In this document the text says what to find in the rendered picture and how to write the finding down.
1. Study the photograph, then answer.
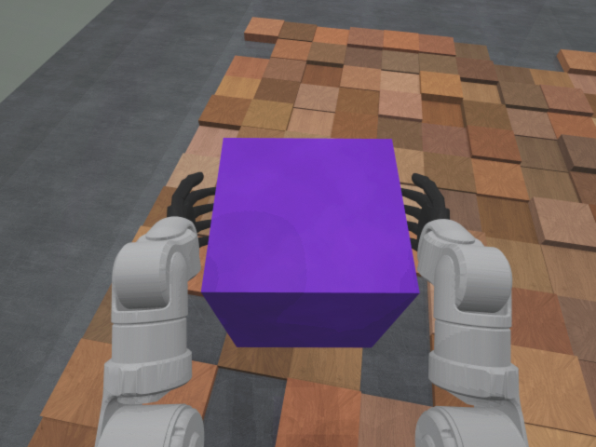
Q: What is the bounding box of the right robot upper arm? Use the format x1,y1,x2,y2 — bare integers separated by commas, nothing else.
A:
415,406,526,447

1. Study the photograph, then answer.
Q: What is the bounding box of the robot right hand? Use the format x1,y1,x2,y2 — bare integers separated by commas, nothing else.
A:
401,173,450,251

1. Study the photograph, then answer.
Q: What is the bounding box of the left robot forearm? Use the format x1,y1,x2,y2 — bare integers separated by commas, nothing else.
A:
95,216,201,447

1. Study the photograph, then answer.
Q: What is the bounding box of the left robot upper arm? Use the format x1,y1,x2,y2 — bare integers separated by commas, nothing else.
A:
98,404,204,447

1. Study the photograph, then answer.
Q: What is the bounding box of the robot left hand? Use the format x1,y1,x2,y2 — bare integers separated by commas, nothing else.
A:
167,172,216,248

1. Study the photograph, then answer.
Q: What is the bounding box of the right robot forearm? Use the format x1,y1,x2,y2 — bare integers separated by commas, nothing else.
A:
417,219,529,447

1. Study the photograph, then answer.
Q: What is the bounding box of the carton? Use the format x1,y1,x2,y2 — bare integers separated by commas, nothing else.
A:
201,138,420,347

